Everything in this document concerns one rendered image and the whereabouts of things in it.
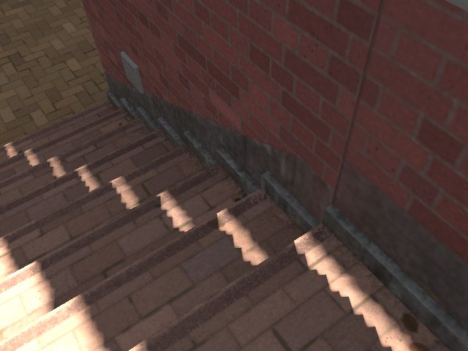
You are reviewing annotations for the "stairs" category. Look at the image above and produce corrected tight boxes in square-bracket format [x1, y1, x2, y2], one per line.
[0, 99, 305, 351]

